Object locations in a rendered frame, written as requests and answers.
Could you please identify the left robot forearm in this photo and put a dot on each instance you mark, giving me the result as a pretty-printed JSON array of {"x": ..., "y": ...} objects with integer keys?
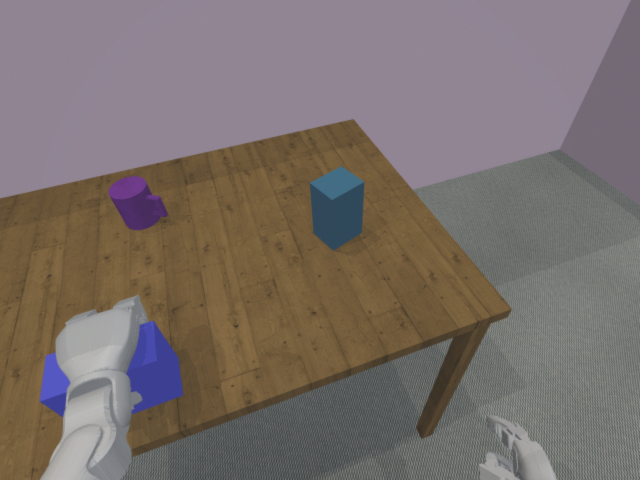
[{"x": 95, "y": 424}]

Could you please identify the robot right hand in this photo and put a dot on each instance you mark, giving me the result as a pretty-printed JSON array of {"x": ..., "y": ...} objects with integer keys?
[{"x": 529, "y": 459}]

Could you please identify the table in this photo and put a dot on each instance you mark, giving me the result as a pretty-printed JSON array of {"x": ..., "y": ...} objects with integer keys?
[{"x": 256, "y": 307}]

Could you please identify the robot left hand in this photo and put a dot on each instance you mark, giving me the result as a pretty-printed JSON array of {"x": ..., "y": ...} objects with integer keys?
[{"x": 93, "y": 341}]

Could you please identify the sponge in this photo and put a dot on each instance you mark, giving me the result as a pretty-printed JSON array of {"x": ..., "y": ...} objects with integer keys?
[{"x": 154, "y": 372}]

